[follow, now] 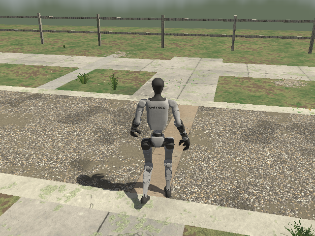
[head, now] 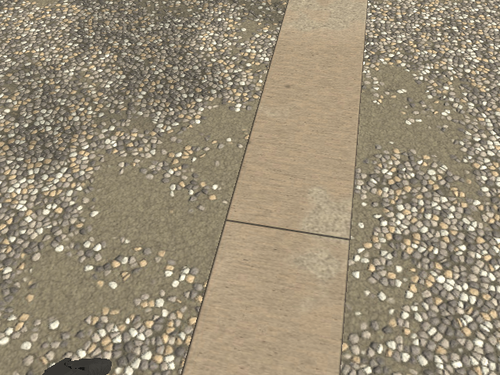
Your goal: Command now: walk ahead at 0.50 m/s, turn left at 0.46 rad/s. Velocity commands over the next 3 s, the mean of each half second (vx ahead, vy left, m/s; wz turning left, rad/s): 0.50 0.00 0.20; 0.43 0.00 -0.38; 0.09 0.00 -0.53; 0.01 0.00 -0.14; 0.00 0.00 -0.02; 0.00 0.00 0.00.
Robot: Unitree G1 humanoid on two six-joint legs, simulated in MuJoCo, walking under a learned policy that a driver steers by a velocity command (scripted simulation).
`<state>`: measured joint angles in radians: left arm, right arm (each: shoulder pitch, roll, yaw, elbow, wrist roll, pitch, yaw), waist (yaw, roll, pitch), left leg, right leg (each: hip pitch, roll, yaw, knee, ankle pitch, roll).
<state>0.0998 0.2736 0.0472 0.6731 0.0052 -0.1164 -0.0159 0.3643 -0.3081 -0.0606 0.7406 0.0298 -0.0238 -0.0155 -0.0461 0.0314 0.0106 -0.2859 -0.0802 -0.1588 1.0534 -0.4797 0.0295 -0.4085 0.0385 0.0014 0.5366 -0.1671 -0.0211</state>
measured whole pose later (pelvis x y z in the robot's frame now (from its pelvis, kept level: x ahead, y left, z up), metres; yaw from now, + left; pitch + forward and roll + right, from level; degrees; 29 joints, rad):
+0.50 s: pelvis +0.26 +0.06 +0.00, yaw +4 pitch +2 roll -1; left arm 0.35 0.31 0.04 0.87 -0.03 -0.07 -0.01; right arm 0.12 -0.27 -0.04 0.65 0.00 -0.06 0.02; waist 0.05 -0.02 0.03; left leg -0.39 -0.01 0.04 0.54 -0.18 0.05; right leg -0.31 -0.04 0.02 1.07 -0.44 -0.01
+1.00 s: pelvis +0.52 +0.03 -0.01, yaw -11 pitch +2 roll +1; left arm 0.09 0.30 0.06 0.68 0.00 -0.04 -0.05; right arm 0.26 -0.29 -0.05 0.80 0.00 -0.05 -0.02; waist -0.03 -0.01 0.08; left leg -0.25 0.01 0.03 1.13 -0.55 -0.04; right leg -0.51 0.05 -0.02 0.60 -0.13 -0.10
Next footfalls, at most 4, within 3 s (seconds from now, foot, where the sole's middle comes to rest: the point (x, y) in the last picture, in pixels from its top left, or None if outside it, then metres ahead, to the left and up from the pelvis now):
0.40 left None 0.36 0.16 -0.76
0.92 right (278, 309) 0.66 -0.07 -0.76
1.40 left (209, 276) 0.77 0.12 -0.76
1.74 right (285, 327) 0.61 -0.09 -0.76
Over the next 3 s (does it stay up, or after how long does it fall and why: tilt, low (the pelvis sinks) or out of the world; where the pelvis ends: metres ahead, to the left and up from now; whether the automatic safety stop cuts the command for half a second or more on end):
stays up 0.65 0.02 0.01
